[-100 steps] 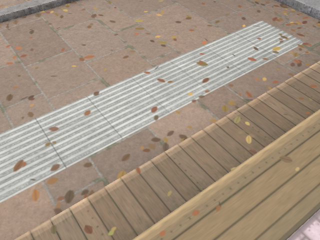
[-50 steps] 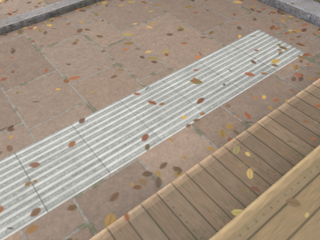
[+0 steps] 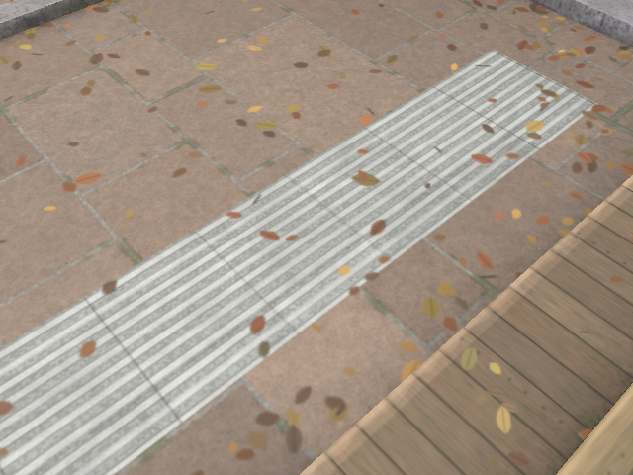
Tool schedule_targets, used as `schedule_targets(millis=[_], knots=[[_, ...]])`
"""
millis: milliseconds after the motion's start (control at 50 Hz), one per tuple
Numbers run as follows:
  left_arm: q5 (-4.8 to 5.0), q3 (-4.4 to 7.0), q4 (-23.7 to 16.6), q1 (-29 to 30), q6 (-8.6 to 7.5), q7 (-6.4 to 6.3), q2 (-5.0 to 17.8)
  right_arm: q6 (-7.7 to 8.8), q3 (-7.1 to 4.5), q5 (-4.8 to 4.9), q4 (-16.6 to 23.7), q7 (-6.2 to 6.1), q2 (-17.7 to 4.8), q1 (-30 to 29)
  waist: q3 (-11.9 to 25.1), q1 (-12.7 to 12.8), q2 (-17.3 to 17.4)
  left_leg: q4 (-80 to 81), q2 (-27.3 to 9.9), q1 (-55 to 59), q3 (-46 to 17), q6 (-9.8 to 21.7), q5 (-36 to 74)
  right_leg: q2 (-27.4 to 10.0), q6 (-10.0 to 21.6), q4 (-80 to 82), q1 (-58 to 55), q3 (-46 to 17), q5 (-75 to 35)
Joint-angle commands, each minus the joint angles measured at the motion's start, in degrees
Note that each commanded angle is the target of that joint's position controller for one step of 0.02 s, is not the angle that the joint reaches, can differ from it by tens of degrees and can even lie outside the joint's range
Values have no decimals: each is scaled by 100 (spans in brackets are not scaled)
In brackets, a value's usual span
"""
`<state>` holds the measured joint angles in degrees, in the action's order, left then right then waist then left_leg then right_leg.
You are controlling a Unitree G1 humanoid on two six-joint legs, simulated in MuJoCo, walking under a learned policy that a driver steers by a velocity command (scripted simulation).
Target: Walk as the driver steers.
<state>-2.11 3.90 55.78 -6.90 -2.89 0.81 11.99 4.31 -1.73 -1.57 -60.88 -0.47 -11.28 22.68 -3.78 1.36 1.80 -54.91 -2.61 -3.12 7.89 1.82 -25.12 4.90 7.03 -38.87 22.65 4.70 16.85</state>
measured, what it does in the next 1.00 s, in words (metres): goes down, turning right: left foot 0.14 m lower, then right foot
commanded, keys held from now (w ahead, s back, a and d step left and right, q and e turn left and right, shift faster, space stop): w+e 0.22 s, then e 0.58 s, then q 0.20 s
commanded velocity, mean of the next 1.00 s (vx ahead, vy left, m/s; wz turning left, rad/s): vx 0.22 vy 0.00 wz -0.48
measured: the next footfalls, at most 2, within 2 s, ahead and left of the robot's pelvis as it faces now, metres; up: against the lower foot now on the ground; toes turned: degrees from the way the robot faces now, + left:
left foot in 0.36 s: +0.33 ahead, +0.10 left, -0.14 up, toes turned -8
right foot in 0.74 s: +0.45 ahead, -0.15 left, -0.14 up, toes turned -27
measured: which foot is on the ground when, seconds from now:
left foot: up 0.00-0.34, down 0.36-0.74, up 0.76-1.00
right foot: down 0.00-0.36, up 0.38-0.72, down 0.74-1.00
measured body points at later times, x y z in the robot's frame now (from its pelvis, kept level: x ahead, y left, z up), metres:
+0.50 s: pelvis +0.26 +0.02 -0.12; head +0.29 +0.03 +0.33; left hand +0.43 +0.25 -0.25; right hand +0.27 -0.23 -0.25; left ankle +0.29 +0.10 -0.85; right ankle +0.20 -0.07 -0.61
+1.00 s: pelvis +0.37 -0.04 -0.13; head +0.37 -0.06 +0.32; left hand +0.61 +0.10 -0.23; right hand +0.35 -0.29 -0.26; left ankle +0.44 +0.08 -0.81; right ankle +0.41 -0.13 -0.85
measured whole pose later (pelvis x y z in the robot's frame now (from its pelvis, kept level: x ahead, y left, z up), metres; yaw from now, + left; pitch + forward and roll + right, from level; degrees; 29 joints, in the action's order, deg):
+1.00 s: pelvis +0.37 -0.04 -0.13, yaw -27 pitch +0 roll +0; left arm -1.3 1.1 43.6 -9.1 1.0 -1.8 9.7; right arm -3.7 -1.1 -1.3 -43.8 1.2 -12.1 14.6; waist -0.6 -0.5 1.9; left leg -53.4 -1.9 -26.1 -0.3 -1.3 -20.5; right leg 4.8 5.7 -29.5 21.2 2.0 8.4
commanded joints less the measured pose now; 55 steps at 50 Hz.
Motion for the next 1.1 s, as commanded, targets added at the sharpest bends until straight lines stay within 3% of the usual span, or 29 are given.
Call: schedule_targets(millis=[20, 40, 80, 100, 160, 240, 300, 340, 360, 380, 400, 440, 460, 480, 500, 560, 620, 680, 720, 740, 760, 780, 800, 840, 880, 940, 1020, 1060, 1100], knots=[[120, 256, 564, -2068, 51, -146, 1097, 218, -158, -32, 1030, 169, -752, -639, 306, 537, -996, -2931, 73, -4679, -1027, -88, -452, -1719, 1302, 2075, -3533, -3597, -544], [66, 225, 375, -1475, 80, -182, 978, 208, -205, 15, 983, 201, -838, -696, -52, 215, -90, -2116, -190, -4170, -1185, -139, -165, -1827, 1191, 2296, -2493, -3674, 20], [-52, 168, 105, -716, 17, -257, 847, 93, -251, -105, 1011, 255, -846, -794, -327, -234, 538, -822, -333, -2658, -1100, -315, -357, -1565, 1044, 2183, -357, -3242, 696], [-116, 153, 43, -489, -98, -249, 868, -29, -244, -215, 984, 264, -661, -734, -287, -376, 388, -701, -120, -2004, -749, -354, 677, -1246, 1005, 2020, 357, -2734, 638], [83, 147, 260, -682, -383, -315, 742, -219, -214, -206, 1412, 275, -525, -1204, -69, -437, -255, 489, 13, -1448, -803, -363, 3262, -737, 688, 1571, 1095, -2385, 1477], [12, 141, 88, -844, -267, -331, 669, -76, -164, -12, 1554, 289, -618, -1507, -98, -152, -346, 1632, 290, -801, -631, -372, 4093, -455, 490, 667, 1261, -2086, 1679], [-99, 135, 33, -1310, -104, -517, 638, 134, -145, 139, 1505, 264, -563, -1417, -284, 104, -345, 3725, 239, -695, -711, -421, 4928, -121, 278, -845, 276, -1864, 1483], [38, 149, -25, -1474, 70, -560, 721, 142, -213, 68, 1211, 105, -695, -684, -117, -87, -44, 5078, -86, 241, -752, -257, 5843, 172, 132, -2809, 216, -1347, 956], [184, 142, -198, -1287, 136, -467, 631, 126, -295, -16, 1044, 63, -916, 44, 328, -426, 349, 4707, -703, 1422, -1161, 40, 6853, 567, 6, -4642, 1083, -864, 2034], [487, 115, -526, -1625, 149, -509, 412, 212, -254, -108, 1134, 130, -1121, 405, 1338, -267, 481, 2352, -1787, 3073, -1540, 86, 9793, 384, -83, -6317, 2443, -537, 3361], [454, 7, -651, -1847, 134, -619, 289, 219, -310, -92, 1092, 191, -1303, 692, 1760, -321, 898, 1643, -2584, 3790, -1899, 636, 9663, -6, -68, -7367, 3669, -593, 2988], [140, -26, -959, -697, 165, -615, 352, 195, -250, -78, 1194, 130, -988, 851, 1566, -786, 291, 2342, -2697, 2801, -2142, 1339, 7240, -174, -188, -8392, 4798, -634, 2071], [65, -43, -1378, -164, 225, -504, 400, 201, -300, -101, 1255, -17, -1162, 361, 1363, -522, 499, 2956, -3071, 2014, -2743, 1690, 5351, -540, -359, -8364, 5059, -920, 1969], [42, 29, -1744, 603, 297, -374, 718, 204, -207, 53, 1196, -94, -1073, 141, 498, -304, -29, 3691, -2661, 992, -2198, 1249, 4663, -723, -567, -7118, 4912, -1036, 1280], [42, 33, -1826, 667, 351, -268, 677, 185, -124, 32, 1155, -104, -844, -72, 124, -100, -143, 3822, -2128, -15, -1743, 909, 4188, -803, -629, -5933, 4182, -994, 798], [74, -102, -1753, 50, 424, 88, 106, 175, 12, 90, 1279, -86, -506, -947, 161, 374, 421, 3839, -667, -2297, -19, 477, 4011, -632, -592, -2744, 1359, -217, -1929], [143, -185, -1735, 80, 393, 222, -37, 171, -116, 278, 1318, -11, -851, -892, 631, 226, 711, 3719, -875, -1469, 57, 593, 4466, -587, -358, -962, 387, -70, -2339], [69, -146, -1911, 545, 324, 142, 248, -78, -229, 157, 1321, -47, -976, -456, 682, -124, 438, 3026, -1167, -232, -5, 578, 4674, -399, -229, 143, 255, 195, -1064], [13, -36, -1764, -18, 178, 71, 459, -298, -302, 24, 1229, -82, -1095, 118, 948, -2, 87, 1465, -1088, -124, 258, 386, 4328, -108, -43, 946, -651, 107, -675], [-67, 95, -1696, -500, 99, -1, 880, -333, -335, -10, 1334, -53, -1130, 463, 1394, 106, -531, 89, -940, -988, 404, 97, 2869, -733, 246, 854, -1788, -779, -2221], [22, 203, -1867, -528, 114, -47, 1379, -407, -198, -55, 1685, 11, -502, 845, 2031, -277, -1522, -1900, -248, -2597, 310, -217, -1906, -2545, 1138, 159, -2986, -2900, -5431], [339, 266, -1864, -1094, 266, -98, 1398, -493, -200, -85, 1992, 66, -688, 69, 2410, 331, -1170, -2427, 359, -3562, -713, -407, -1707, -2634, 1703, 1161, -3026, -4140, -3962], [308, 234, -1881, -795, 378, -171, 1257, -516, -197, -25, 2126, 92, -744, -411, 1758, 273, -752, -2540, 161, -4031, -913, -446, -1040, -2461, 1585, 1610, -2568, -3872, -2260], [258, 10, -1883, -58, 451, -291, 572, -538, -145, -17, 2143, 27, -685, -676, 895, -98, -567, -1781, -109, -3596, -943, -464, -196, -1996, 1066, 1994, -1167, -2843, -1478], [189, -92, -1852, 134, 378, -302, 320, -705, -125, -61, 1949, 19, -649, -275, 1023, -339, -527, -1203, -72, -2356, -841, -441, 115, -1657, 760, 2082, -263, -2112, -1740], [60, -161, -1624, 43, 273, -298, 280, -829, 15, 59, 1820, 121, -329, -87, 1049, -390, -591, 68, 64, -1389, -741, -352, 204, -1342, 430, 2229, 154, -1392, -1262], [80, -118, -1686, 281, 324, -288, 574, -796, -20, 24, 1919, 269, -489, -481, 737, -231, -878, 456, 429, -925, -469, -196, 636, -1315, 245, 2413, 602, -1295, 618], [102, -65, -1605, 7, 411, -328, 679, -764, -12, 41, 2130, 198, -500, -695, 322, -179, -820, 1601, 432, -1382, -489, -67, -129, -1538, 329, 2143, 109, -1536, 627], [123, -18, -1536, -258, 462, -397, 733, -688, 30, 53, 2095, 154, -407, -440, 361, -211, -533, 2796, 451, -882, -573, 109, 653, -1565, 97, 1774, 44, -1566, 281]])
